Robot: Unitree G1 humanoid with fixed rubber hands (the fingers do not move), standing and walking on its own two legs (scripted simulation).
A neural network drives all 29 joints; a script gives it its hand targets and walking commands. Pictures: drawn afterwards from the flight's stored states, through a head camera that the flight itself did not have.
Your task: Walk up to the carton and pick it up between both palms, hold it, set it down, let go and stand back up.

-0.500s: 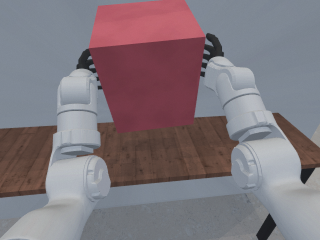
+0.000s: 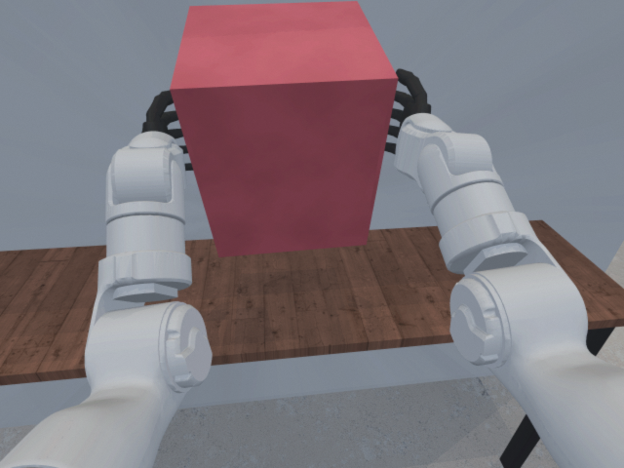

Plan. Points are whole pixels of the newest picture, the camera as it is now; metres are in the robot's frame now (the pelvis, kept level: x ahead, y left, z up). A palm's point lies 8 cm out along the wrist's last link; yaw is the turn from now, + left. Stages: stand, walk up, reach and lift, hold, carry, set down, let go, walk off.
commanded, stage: hold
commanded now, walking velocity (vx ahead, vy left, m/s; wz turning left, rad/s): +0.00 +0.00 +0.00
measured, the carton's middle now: (285, 134) +0.44 +0.04 +0.30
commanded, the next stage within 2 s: none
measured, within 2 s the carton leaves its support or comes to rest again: neither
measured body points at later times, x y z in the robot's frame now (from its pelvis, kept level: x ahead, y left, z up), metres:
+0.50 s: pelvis +0.01 +0.00 +0.00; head -0.09 +0.03 +0.44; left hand +0.39 +0.18 +0.30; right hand +0.39 -0.12 +0.33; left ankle +0.04 +0.13 -0.74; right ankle +0.04 -0.09 -0.74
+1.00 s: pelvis +0.00 +0.00 +0.00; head -0.10 +0.03 +0.44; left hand +0.38 +0.18 +0.30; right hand +0.38 -0.12 +0.32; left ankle +0.04 +0.13 -0.74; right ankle +0.04 -0.09 -0.74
